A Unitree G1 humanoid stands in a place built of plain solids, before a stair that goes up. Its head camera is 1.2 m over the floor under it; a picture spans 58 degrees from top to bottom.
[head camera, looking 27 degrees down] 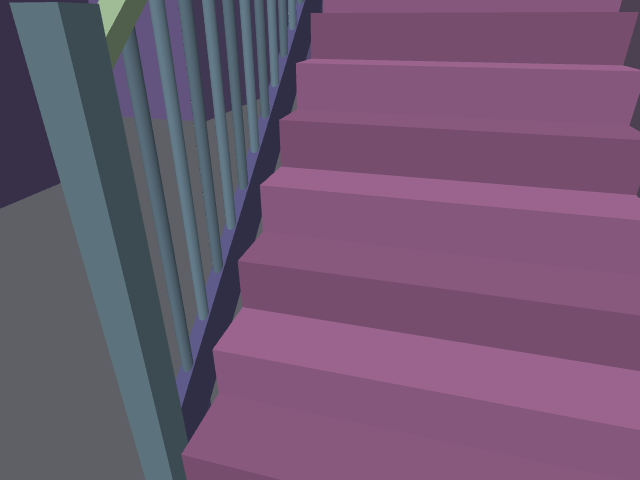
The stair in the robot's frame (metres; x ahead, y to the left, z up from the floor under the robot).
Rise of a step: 0.17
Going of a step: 0.22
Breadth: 1.20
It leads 15 degrees to the right of straight ahead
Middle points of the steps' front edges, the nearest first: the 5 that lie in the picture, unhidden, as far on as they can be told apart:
0.82 -0.27 0.35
1.03 -0.32 0.53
1.24 -0.38 0.70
1.45 -0.43 0.88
1.66 -0.49 1.05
